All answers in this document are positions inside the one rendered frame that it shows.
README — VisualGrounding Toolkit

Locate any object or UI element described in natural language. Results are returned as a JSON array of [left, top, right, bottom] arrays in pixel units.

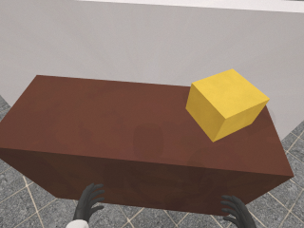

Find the right robot hand
[[220, 195, 257, 228]]

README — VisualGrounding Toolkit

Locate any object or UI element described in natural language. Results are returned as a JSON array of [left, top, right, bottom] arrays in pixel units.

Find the pedestal
[[0, 75, 295, 217]]

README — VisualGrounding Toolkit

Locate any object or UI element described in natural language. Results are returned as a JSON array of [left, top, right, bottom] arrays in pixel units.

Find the carton
[[186, 69, 270, 142]]

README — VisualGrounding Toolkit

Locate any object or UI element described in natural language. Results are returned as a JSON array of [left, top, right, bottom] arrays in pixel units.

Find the left robot hand
[[72, 182, 105, 224]]

